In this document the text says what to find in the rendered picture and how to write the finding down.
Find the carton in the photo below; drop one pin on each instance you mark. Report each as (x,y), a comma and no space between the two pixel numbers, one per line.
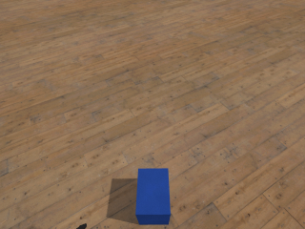
(153,206)

